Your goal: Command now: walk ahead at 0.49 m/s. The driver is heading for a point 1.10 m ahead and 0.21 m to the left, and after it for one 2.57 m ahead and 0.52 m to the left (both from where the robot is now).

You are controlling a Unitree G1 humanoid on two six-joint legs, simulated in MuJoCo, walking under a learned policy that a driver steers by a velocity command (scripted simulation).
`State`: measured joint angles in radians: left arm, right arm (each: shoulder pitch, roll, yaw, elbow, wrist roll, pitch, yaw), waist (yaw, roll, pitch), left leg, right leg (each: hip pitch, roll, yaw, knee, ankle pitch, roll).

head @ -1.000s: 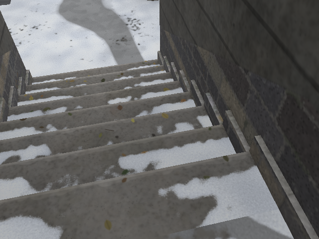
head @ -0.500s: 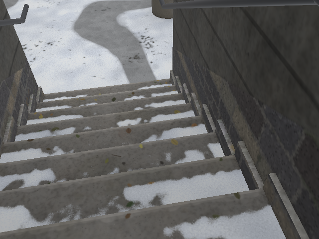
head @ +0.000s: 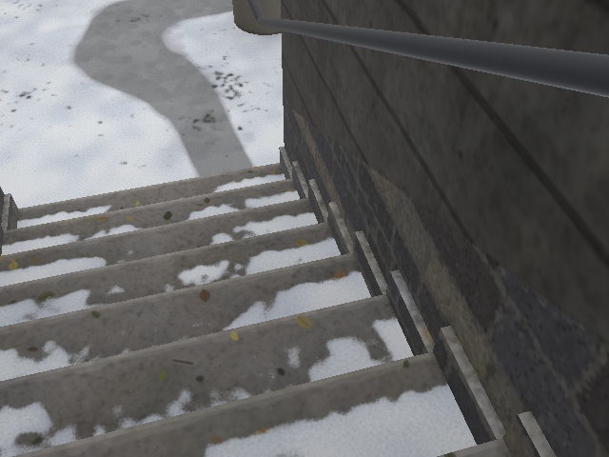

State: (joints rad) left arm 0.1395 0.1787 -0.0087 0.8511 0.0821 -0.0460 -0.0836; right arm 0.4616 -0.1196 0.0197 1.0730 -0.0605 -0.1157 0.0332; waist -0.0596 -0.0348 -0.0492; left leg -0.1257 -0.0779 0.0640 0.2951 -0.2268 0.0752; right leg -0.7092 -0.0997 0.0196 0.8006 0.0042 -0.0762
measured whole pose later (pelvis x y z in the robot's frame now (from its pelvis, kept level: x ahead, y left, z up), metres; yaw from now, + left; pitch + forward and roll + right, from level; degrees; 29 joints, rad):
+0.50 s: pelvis +0.24 -0.05 +0.00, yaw +6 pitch +4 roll -2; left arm 0.47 0.11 -0.01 0.99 0.08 -0.11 -0.01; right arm 0.14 -0.18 -0.04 0.95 -0.05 -0.07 0.06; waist 0.04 0.03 -0.04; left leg -0.76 0.13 -0.03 0.99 -0.02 0.03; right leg -0.11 0.04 -0.18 0.22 -0.17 -0.06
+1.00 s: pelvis +0.45 +0.07 -0.07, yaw +24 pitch +5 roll +2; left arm 0.05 0.22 0.01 0.74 0.08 -0.09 -0.07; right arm 0.56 -0.15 0.00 0.99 -0.08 -0.13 0.00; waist -0.10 -0.04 -0.09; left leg -0.35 -0.13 -0.04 0.93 -0.65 0.08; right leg -0.68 -0.08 0.07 0.82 0.25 -0.04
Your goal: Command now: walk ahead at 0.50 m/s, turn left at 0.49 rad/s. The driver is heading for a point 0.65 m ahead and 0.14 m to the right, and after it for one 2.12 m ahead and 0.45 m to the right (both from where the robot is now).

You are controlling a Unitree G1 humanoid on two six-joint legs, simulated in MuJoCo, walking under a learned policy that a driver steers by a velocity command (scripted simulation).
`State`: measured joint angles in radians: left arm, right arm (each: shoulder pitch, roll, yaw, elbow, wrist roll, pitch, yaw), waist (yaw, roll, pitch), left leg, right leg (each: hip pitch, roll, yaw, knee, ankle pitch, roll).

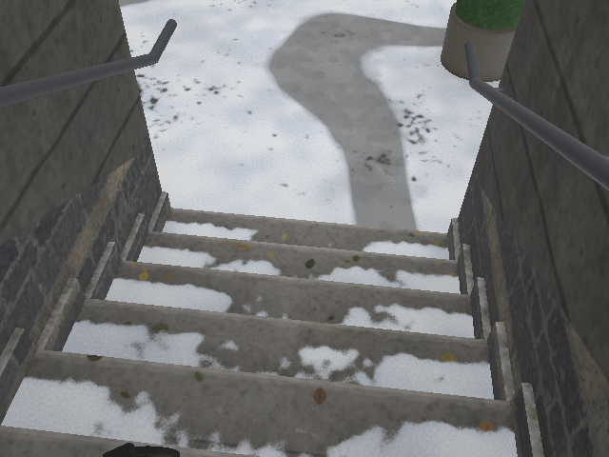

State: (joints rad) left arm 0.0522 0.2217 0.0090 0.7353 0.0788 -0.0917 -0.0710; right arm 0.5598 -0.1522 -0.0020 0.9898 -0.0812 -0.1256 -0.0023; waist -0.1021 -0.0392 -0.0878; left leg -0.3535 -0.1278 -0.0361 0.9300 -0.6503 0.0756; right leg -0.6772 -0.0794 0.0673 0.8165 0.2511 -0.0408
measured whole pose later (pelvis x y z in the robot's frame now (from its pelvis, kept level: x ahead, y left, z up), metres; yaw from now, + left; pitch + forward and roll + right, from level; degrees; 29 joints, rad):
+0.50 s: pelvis +0.26 +0.03 -0.15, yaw -5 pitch +4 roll +2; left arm 0.61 0.16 0.00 1.05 0.05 -0.14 0.03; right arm 0.03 -0.17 0.04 0.80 -0.10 -0.06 0.06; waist 0.19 -0.08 -0.06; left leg -0.65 0.02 0.03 0.99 -0.14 0.02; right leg -0.30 0.04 0.21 0.97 -0.72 -0.05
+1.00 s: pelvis +0.51 +0.01 -0.30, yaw -17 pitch +0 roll -1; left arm 0.67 0.20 0.04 1.12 0.08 -0.11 -0.06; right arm 0.05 -0.18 -0.04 0.74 -0.06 -0.09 0.00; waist 0.14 0.00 0.03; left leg -0.68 0.01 -0.21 1.44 -0.41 -0.10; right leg -0.40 0.27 0.08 0.91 -0.48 -0.17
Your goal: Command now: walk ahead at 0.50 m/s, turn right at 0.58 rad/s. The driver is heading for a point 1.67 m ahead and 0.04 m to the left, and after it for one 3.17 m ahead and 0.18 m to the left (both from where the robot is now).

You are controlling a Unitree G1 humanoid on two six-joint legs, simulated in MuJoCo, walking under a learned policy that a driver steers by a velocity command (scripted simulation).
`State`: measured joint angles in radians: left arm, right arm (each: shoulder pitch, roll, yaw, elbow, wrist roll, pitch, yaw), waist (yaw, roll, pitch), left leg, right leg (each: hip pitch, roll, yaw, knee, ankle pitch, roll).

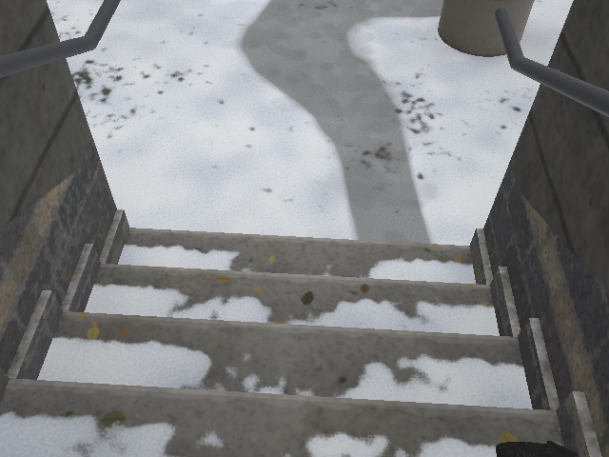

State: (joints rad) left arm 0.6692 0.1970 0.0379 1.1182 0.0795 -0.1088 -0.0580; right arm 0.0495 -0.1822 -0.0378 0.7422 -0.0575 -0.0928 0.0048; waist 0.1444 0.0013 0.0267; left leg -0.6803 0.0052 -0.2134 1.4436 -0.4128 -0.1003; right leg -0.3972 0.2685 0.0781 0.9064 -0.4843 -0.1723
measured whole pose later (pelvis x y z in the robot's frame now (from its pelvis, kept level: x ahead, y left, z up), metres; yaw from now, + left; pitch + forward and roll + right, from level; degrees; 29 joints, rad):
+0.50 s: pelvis +0.25 +0.07 -0.12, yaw -15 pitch +1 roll +4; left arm 0.21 0.23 -0.02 0.84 0.10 -0.06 -0.08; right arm 0.46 -0.16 0.01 1.01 -0.08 -0.13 0.03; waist -0.07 -0.05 -0.04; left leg -0.25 -0.11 0.11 0.56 -0.34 0.09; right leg -0.89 -0.12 0.03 1.16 0.10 -0.06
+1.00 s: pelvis +0.50 -0.06 -0.26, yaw -5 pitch +1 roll +0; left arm 0.23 0.23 0.02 0.86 0.10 -0.07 -0.07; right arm 0.46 -0.18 -0.01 0.99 -0.05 -0.08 0.06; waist -0.11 0.00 -0.02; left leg -0.67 0.04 -0.04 1.80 -0.50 0.02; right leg -0.36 -0.06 -0.15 0.58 -0.24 -0.03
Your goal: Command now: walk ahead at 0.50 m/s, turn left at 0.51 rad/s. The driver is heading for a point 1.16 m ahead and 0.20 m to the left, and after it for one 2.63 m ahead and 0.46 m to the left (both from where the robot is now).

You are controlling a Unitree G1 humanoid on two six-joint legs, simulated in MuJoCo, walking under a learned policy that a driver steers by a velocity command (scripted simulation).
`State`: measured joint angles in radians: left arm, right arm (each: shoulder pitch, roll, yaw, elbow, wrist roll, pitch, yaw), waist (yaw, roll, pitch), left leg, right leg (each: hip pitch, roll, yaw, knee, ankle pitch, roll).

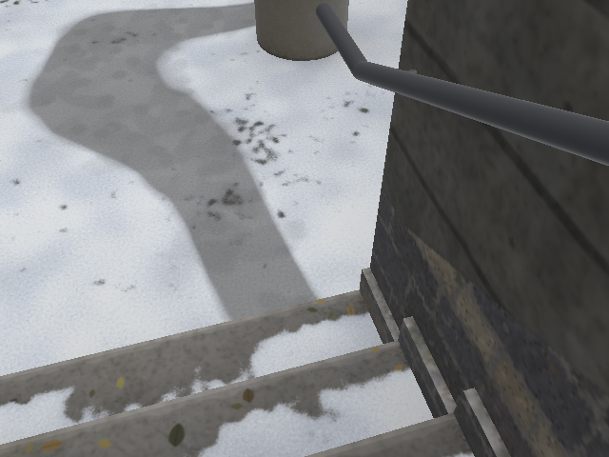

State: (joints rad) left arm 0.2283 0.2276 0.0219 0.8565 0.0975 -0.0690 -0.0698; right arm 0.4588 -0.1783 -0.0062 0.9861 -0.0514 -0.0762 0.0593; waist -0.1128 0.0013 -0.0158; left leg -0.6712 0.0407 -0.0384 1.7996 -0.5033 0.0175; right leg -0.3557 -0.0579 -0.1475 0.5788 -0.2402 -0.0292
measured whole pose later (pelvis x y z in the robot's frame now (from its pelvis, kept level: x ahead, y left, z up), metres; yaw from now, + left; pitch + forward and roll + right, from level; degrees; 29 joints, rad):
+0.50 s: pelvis +0.24 +0.15 -0.12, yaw +17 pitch +0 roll -6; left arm 0.72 0.10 0.00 1.17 0.14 -0.06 0.02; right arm 0.02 -0.20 -0.03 0.87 -0.09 -0.07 0.08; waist 0.18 0.07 0.01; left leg -0.35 0.14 0.06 0.33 0.28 0.10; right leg 0.05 -0.27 -0.30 0.99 -0.82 0.16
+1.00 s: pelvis +0.49 +0.24 -0.21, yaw +10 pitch -1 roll +4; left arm 0.11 0.17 -0.02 0.87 0.09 -0.06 -0.10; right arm 0.63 -0.05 0.07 1.17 -0.12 -0.12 0.01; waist -0.10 -0.06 -0.01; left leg -0.05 0.00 0.26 0.79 -0.72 0.01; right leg -0.62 -0.13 0.03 0.61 0.40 -0.09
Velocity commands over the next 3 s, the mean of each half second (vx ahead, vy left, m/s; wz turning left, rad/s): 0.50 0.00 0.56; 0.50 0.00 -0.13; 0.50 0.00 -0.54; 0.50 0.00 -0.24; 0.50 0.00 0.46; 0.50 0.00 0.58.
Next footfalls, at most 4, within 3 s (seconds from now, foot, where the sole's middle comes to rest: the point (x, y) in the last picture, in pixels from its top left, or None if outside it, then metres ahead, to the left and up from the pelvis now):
0.50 left None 0.34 0.30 -0.92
1.12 right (232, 428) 0.73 0.15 -1.07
1.54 left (156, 380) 0.98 0.40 -1.23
2.14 right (262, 300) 1.36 0.04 -1.38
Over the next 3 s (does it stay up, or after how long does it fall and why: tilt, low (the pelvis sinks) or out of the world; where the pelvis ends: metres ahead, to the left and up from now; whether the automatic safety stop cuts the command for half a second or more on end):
stays up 1.68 0.25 -0.60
